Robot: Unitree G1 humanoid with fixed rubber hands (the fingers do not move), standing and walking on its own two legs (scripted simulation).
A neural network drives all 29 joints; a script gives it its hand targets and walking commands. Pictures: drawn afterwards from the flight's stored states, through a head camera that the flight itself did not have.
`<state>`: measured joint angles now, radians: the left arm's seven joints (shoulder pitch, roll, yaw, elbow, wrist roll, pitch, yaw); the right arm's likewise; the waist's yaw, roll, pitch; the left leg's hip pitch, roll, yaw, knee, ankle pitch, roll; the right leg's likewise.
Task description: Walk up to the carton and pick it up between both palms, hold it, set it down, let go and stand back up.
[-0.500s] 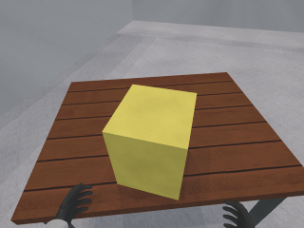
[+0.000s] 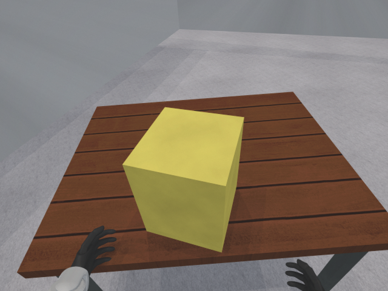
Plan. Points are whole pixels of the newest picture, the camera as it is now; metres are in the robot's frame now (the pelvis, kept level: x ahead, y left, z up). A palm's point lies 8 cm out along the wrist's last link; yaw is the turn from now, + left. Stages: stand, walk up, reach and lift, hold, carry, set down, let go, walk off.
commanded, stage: set down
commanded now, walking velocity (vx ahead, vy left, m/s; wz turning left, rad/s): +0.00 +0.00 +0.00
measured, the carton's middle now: (192, 177) +0.38 +0.05 +0.04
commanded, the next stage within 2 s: let go in 0.56 s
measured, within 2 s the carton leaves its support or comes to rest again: neither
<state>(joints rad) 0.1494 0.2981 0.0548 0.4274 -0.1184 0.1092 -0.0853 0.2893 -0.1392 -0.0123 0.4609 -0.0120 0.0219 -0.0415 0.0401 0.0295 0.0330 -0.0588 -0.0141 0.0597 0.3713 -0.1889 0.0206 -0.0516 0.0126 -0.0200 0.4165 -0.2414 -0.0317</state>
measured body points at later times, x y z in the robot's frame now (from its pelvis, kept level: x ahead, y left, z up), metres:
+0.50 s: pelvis +0.01 -0.01 +0.00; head -0.02 -0.04 +0.45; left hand +0.20 +0.26 -0.02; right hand +0.17 -0.22 -0.10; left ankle +0.02 +0.11 -0.74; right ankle +0.00 -0.10 -0.74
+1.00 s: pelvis -0.01 +0.00 +0.00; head -0.03 -0.03 +0.45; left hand +0.21 +0.26 -0.02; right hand +0.16 -0.22 -0.11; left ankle +0.02 +0.11 -0.74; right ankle +0.00 -0.10 -0.74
